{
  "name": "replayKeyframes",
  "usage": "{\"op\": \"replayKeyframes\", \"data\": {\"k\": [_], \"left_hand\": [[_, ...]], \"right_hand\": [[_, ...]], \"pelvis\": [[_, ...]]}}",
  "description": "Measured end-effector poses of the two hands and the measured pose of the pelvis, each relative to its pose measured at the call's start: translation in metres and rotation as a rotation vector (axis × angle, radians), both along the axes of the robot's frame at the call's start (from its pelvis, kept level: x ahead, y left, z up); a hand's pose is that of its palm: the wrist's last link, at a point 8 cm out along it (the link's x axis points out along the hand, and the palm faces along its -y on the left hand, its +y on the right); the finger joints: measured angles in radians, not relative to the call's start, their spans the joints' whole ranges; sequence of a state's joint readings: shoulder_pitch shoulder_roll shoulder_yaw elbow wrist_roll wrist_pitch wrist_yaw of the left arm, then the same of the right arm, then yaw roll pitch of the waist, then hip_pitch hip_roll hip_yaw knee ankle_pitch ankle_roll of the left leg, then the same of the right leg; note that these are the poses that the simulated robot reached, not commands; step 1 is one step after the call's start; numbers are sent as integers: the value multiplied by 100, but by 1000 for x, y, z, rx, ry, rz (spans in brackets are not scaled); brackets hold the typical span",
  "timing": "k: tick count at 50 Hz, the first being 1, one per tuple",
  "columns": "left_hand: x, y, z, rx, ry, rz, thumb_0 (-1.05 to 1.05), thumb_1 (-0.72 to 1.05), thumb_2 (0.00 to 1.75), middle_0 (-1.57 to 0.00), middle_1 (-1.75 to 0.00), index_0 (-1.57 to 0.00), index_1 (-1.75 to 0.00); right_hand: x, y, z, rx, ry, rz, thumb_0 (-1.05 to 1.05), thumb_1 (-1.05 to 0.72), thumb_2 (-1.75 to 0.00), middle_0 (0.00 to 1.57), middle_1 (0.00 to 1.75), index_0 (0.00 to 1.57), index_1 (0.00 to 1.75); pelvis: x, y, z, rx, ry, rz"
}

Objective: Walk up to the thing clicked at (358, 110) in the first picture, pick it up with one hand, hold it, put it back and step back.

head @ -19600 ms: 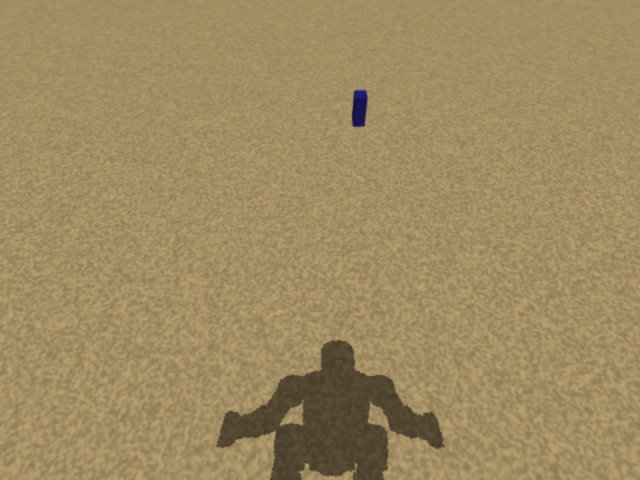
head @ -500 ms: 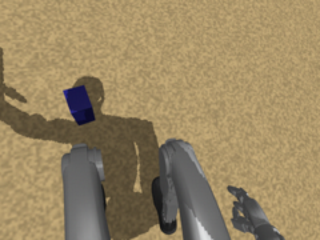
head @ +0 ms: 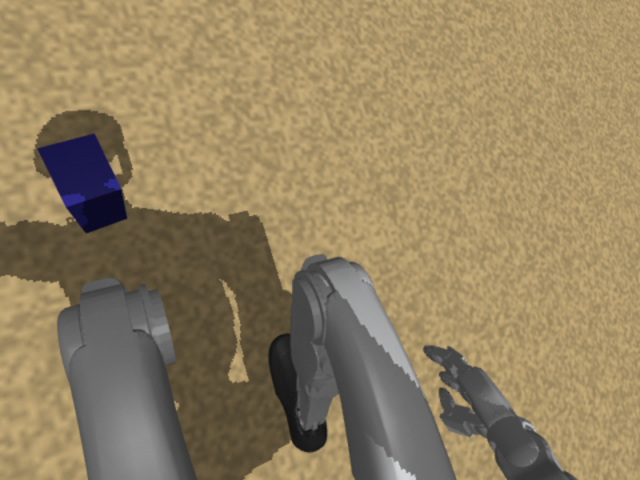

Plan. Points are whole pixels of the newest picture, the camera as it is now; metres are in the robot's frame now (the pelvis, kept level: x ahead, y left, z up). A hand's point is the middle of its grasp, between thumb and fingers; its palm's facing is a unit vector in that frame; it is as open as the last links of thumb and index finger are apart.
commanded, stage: approach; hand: left
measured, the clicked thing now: (89, 189) +0.46 +0.22 -0.26
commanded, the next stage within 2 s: close in in 0.22 s
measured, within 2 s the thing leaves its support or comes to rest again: leaves its support in 1.98 s
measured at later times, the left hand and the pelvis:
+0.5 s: hand (10, 196) +0.43 +0.30 -0.21, palm faces +0.06 -0.99 +0.13, open 17.6 cm; pelvis -0.01 +0.01 -0.05, yaw -5 degrees
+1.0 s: hand (69, 190) +0.45 +0.24 -0.23, palm faces +0.03 -1.00 +0.06, open 17.7 cm; pelvis -0.01 +0.01 -0.05, yaw -6 degrees
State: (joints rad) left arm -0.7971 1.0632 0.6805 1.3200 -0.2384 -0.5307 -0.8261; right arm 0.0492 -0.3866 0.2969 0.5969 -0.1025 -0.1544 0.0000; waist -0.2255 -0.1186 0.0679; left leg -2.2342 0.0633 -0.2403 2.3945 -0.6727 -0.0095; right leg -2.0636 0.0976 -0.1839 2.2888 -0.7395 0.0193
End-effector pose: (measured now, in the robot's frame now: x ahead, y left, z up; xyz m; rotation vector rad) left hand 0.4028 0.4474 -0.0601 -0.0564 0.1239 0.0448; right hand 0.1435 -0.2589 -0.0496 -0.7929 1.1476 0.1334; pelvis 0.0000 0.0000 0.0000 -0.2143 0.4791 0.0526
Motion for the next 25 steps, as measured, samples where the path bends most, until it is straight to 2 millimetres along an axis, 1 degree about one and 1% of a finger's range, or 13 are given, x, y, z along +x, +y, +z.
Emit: {"op": "replayKeyframes", "data": {"k": [4,8,15,21,25], "left_hand": [[7,-18,-44,-20,-10,-18,-1,-53,0,-7,0,-7,0],[12,-30,-73,-20,-36,-17,-2,-54,0,-8,0,-7,0],[14,-45,-108,-28,-3,-9,-2,-55,0,-8,0,-8,0],[10,-75,-138,-51,29,-23,-2,-56,0,-7,0,-8,0],[5,-95,-155,-75,11,16,-2,-58,0,-7,0,-8,0]], "right_hand": [[0,3,-3,-38,37,42,1,-89,-88,21,30,20,30],[-1,6,-7,-76,78,87,1,-90,-88,21,30,20,30],[-1,10,-13,-118,106,161,0,-90,-89,21,30,20,30],[0,17,-18,-132,100,224,0,-90,-88,21,30,20,30],[3,22,-18,-150,92,260,0,-90,-88,21,30,21,30]], "pelvis": [[-1,2,-10,-16,-32,-11],[-1,3,-19,-29,-67,-20],[-5,4,-31,-49,-129,-40],[-8,6,-40,-62,-183,-56],[-10,7,-47,-70,-221,-65]]}}
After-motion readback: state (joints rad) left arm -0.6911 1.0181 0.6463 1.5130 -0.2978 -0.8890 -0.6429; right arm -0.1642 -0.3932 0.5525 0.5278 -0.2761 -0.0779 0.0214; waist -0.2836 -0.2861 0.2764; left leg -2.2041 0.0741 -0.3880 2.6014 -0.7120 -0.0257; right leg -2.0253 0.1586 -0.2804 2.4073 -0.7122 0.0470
